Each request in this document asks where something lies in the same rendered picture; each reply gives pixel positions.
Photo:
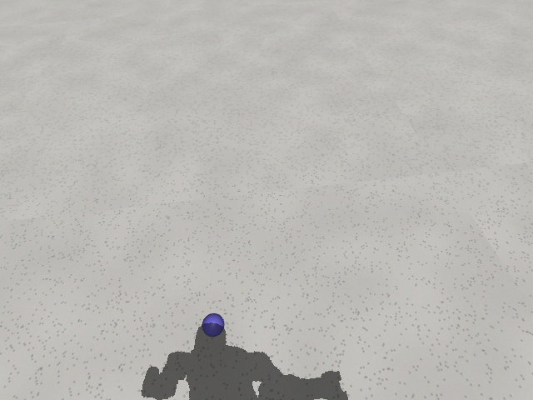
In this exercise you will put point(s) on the ball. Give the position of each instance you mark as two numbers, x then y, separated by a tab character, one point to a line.
213	325

